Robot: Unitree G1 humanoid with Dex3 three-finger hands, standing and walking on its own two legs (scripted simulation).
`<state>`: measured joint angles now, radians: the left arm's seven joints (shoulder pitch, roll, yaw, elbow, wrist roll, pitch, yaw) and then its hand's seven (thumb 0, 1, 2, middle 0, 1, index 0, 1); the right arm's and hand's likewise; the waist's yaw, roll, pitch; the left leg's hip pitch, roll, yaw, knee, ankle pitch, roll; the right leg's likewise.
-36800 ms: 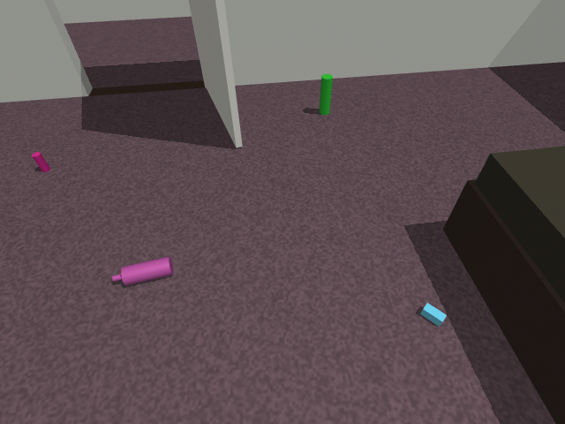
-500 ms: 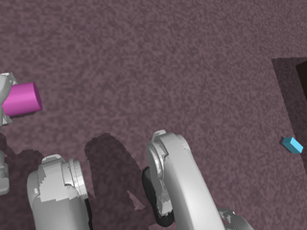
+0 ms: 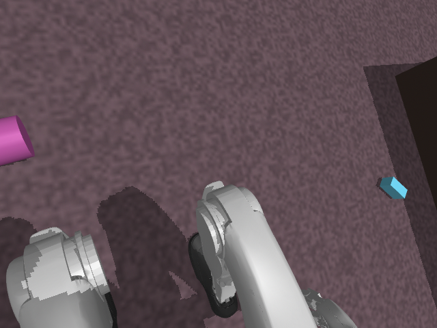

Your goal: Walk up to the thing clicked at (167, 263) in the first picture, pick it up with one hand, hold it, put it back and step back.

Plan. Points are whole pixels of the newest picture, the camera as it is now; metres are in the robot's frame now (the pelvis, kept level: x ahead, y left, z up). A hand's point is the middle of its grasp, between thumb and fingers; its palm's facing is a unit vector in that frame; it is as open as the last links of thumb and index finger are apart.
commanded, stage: rest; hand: left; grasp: from above
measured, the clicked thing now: out of the picture +0.46 +0.34 -0.24
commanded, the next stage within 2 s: open in 0.86 s
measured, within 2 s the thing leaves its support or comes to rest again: rests again in 1.34 s
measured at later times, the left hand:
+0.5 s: hand out of the picture +0.45 +0.31 -0.24, palm faces -0.45 -0.13 -0.88, open 10.6 cm
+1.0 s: hand out of the picture +0.46 +0.30 -0.25, palm faces -0.45 -0.14 -0.88, open 10.5 cm
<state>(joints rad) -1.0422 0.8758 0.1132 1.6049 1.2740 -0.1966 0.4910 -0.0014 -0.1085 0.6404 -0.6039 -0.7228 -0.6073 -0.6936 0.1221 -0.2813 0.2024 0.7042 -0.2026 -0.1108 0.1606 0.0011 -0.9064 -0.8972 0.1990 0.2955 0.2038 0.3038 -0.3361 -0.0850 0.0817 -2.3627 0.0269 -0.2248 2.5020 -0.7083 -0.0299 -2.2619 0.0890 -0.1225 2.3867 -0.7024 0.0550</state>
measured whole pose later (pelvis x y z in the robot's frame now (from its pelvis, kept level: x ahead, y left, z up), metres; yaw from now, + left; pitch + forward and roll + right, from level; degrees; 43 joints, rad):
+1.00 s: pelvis +0.00 +0.01 +0.00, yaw -3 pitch +28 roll -14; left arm -1.08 0.98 0.07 1.72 1.25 -0.19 0.58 -0.01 -0.04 0.48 -0.67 -0.55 -0.68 -0.52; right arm 0.09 -0.32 0.31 0.67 -0.24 -0.20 0.21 0.00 -0.91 -0.90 0.20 0.30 0.20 0.30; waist -0.38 -0.15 0.15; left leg -2.35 0.03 -0.28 2.54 -0.72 -0.02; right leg -2.23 0.11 -0.16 2.38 -0.69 0.07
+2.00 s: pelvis -0.01 +0.01 +0.00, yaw -3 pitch +28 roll -14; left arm -1.08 1.01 0.06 1.67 1.24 -0.20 0.56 0.00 -0.47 0.97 -0.09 -1.03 -0.09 -1.02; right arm 0.10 -0.33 0.33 0.63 -0.24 -0.21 0.21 0.00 -0.90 -0.90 0.20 0.30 0.20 0.30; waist -0.38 -0.16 0.17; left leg -2.34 0.04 -0.28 2.54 -0.71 -0.02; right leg -2.22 0.11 -0.17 2.37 -0.67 0.07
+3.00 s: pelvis -0.02 +0.00 +0.01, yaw +3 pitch +32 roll -9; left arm -1.10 0.87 0.06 1.49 1.26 -0.20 0.37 0.00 -0.39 0.96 -0.17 -0.91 -0.16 -0.90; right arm 0.20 -0.28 0.18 0.68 -0.17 -0.03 0.10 0.00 -0.89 -0.90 0.20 0.29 0.20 0.30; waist -0.31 -0.05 0.03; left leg -2.38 0.01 -0.18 2.43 -0.62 -0.02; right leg -2.27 0.06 -0.09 2.35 -0.65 0.04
